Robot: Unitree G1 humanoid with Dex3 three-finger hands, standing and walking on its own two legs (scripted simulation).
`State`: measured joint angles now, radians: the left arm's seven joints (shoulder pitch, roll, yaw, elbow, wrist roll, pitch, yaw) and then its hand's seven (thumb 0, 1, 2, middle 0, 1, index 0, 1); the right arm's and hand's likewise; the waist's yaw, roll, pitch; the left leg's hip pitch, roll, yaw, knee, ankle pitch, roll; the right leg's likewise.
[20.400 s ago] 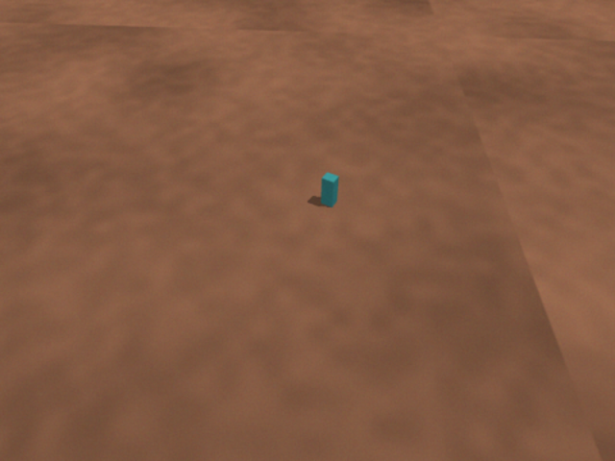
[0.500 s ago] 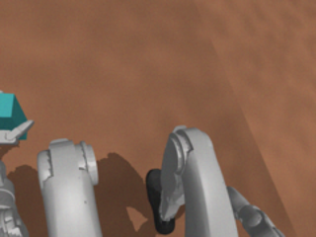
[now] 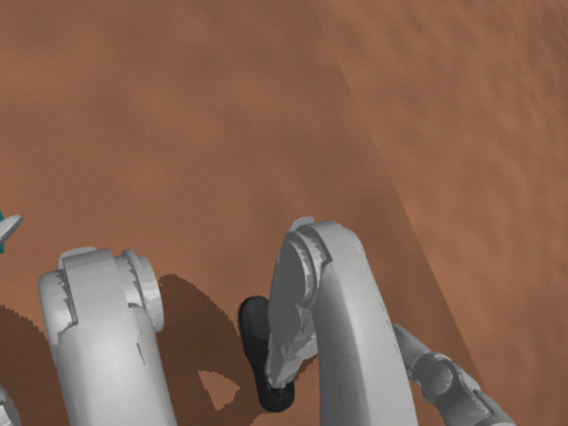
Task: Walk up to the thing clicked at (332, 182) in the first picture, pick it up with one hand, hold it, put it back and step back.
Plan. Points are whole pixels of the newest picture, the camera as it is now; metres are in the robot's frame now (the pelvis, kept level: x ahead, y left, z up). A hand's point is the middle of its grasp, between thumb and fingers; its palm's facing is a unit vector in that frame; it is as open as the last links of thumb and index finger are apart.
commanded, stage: lower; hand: left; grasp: from the side
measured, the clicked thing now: out of the picture +0.39 +0.30 -0.17
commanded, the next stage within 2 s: loosen in 0.54 s
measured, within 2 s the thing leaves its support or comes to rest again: rests again in 0.88 s
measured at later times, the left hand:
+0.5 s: hand out of the picture +0.39 +0.30 -0.17, palm faces +0.48 -0.88 -0.01, open 9.8 cm
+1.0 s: hand out of the picture +0.40 +0.30 -0.16, palm faces +0.46 -0.89 +0.01, open 11.2 cm
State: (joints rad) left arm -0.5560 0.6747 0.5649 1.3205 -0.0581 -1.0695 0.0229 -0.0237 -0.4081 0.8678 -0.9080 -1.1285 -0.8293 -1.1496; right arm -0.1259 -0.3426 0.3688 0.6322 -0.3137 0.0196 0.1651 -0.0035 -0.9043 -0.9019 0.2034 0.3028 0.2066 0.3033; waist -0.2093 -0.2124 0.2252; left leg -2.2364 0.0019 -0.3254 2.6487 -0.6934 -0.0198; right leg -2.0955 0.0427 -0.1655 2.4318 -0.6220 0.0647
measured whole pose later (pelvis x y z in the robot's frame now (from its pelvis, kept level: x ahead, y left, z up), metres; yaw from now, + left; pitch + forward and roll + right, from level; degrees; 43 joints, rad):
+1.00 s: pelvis -0.01 +0.01 +0.00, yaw -2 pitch +10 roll -18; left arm -0.55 0.75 0.54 1.38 -0.05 -1.16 0.09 -0.01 -0.27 0.51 -0.71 -0.70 -0.71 -0.69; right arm -0.17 -0.35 0.45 0.59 -0.36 0.01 0.18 0.00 -0.91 -0.90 0.21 0.30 0.21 0.30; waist -0.21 -0.26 0.27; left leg -2.21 0.01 -0.38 2.68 -0.70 0.00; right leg -2.05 0.07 -0.21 2.41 -0.60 0.06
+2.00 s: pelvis +0.01 +0.00 +0.09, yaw +6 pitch +30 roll -9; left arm -0.26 0.67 0.51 0.77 0.03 -0.34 -0.04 -0.01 -0.53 0.08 -0.06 -0.06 -0.06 -0.06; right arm 0.03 -0.28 0.04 0.61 -0.02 0.10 0.06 0.00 -0.90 -0.90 0.20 0.30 0.21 0.31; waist -0.03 -0.01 -0.11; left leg -2.16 0.04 -0.13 2.30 -0.68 0.02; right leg -2.06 -0.01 -0.05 2.19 -0.65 0.03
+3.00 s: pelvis +0.10 +0.00 +0.43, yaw +13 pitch +9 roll -2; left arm 0.49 0.21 -0.02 -0.07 -0.02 0.30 0.17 0.00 -0.53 0.06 -0.05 -0.06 -0.05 -0.06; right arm 0.30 -0.19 0.03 0.47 0.03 -0.08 -0.20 0.01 -0.89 -0.90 0.20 0.30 0.21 0.30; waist -0.03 0.06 -0.16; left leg -0.68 0.05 -0.03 1.02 -0.50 -0.01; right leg -0.64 -0.03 -0.05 0.96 -0.47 0.03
